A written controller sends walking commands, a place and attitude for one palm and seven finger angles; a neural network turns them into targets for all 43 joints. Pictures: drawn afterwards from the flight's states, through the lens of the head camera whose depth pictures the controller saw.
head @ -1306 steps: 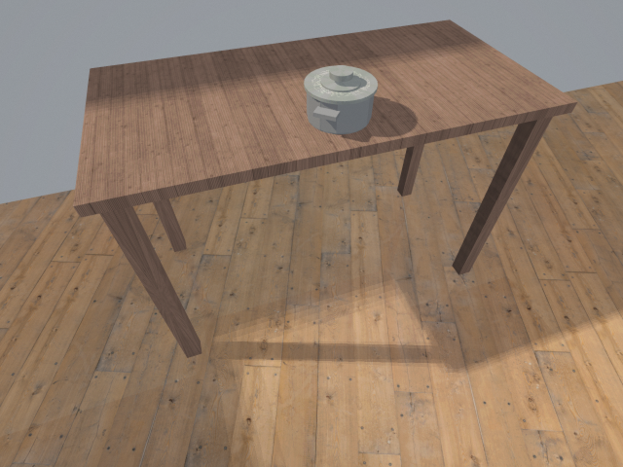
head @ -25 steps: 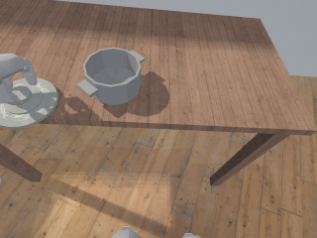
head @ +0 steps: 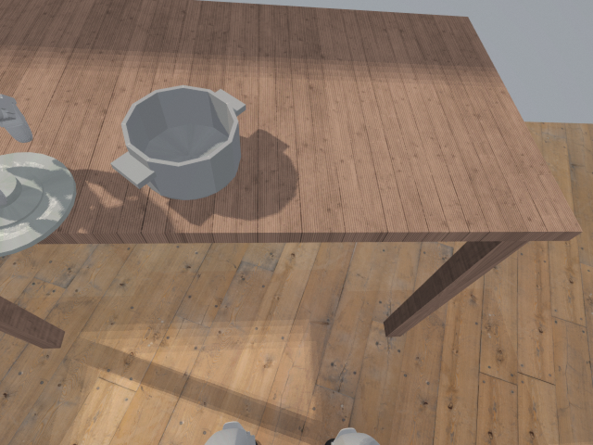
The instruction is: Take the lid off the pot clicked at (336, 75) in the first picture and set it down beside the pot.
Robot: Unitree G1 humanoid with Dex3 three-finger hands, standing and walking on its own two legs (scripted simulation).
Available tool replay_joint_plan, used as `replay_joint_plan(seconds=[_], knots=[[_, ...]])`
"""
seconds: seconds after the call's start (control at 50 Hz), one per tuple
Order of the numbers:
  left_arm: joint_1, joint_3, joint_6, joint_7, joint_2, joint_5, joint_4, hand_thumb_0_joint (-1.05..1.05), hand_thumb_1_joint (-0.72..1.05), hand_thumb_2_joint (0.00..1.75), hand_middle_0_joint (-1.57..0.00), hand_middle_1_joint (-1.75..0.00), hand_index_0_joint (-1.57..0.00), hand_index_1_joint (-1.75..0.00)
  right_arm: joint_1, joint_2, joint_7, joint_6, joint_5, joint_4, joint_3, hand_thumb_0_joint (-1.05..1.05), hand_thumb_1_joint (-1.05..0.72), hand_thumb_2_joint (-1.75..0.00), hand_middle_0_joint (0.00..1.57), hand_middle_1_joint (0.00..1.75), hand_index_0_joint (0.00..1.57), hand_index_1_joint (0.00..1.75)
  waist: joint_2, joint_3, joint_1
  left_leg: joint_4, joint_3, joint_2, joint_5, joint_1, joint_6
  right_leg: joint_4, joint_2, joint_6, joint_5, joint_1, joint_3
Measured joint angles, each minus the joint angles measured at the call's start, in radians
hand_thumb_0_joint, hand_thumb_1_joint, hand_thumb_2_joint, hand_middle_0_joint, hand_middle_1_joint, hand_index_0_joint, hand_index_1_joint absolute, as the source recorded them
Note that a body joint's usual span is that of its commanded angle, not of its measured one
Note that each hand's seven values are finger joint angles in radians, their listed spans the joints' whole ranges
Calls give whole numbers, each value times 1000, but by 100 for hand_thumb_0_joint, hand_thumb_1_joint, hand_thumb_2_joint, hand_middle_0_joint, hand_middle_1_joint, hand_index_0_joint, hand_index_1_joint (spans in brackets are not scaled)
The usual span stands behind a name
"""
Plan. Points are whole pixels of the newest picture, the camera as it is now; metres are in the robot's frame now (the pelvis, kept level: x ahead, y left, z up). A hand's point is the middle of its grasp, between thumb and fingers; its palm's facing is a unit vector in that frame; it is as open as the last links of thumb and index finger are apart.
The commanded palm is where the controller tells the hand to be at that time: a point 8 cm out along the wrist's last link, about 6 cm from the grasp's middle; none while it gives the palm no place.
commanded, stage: raise the empty hand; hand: left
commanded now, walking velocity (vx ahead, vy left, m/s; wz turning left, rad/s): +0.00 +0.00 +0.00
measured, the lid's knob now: out of the picture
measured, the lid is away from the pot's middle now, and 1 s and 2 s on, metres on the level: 0.24 0.24 0.24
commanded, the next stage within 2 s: draw the hand back to the body in 1.38 s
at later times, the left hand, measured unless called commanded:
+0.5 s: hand out of the picture +0.44 +0.37 +0.14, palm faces -0.40 -0.16 -0.90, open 11.0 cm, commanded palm +0.48 +0.37 +0.21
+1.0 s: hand out of the picture +0.45 +0.37 +0.19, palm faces -0.33 -0.15 -0.93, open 11.0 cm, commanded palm +0.47 +0.37 +0.26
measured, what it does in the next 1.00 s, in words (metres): stands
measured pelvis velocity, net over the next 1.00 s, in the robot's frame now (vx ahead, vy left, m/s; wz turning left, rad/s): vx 0.01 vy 0.00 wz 0.02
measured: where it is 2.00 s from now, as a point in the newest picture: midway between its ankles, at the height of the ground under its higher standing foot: outside the picture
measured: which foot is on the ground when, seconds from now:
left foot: down 0.00-1.00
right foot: down 0.00-1.00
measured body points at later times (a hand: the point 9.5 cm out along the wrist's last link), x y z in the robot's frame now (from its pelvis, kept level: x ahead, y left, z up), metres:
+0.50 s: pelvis +0.00 +0.00 +0.01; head +0.08 +0.02 +0.45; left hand +0.45 +0.38 +0.19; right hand +0.05 -0.28 -0.11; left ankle +0.01 +0.07 -0.71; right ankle -0.01 -0.17 -0.71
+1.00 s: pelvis +0.01 +0.00 +0.02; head +0.08 +0.02 +0.46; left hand +0.47 +0.38 +0.24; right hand +0.04 -0.28 -0.10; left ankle +0.01 +0.07 -0.71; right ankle -0.01 -0.17 -0.71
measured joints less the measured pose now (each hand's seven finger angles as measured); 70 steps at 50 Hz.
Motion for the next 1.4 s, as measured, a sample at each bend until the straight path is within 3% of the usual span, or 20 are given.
replay_joint_plan(seconds=[0.4,0.64,0.9,1.02,1.4], knots=[[-18,-36,43,-21,-15,-21,-38,0,3,58,-33,-90,-34,-90,-52,-4,-2,0,4,-14,3,0,-90,-90,20,30,20,30,-3,3,26,-32,-16,-7,11,52,-4,-38,-4,-4,8,61,-16],[-63,-67,79,-39,-9,-27,-39,0,3,58,-34,-90,-34,-90,-42,-6,2,1,5,-5,6,0,-90,-90,20,30,20,30,0,10,30,-69,-17,-13,25,94,-2,-77,-9,-8,22,105,-17],[-114,-66,106,-54,11,-10,-18,0,3,58,-34,-90,-34,-90,-30,-5,11,9,5,-5,8,0,-90,-90,20,30,20,30,1,17,15,-113,-8,-18,39,134,1,-118,-15,-6,37,141,-8],[-125,-54,116,-61,18,-15,-41,0,3,58,-34,-90,-34,-90,-24,-7,21,18,4,-7,2,0,-90,-90,20,30,20,30,5,16,17,-138,-7,-22,48,158,1,-144,-18,-9,46,165,-8],[-216,-108,168,-85,19,-3,-10,0,2,58,-34,-90,-34,-90,-55,-10,31,13,6,-7,9,0,-90,-90,20,30,20,30,1,28,24,-200,-11,-30,73,210,-2,-196,-25,-8,64,215,-11]])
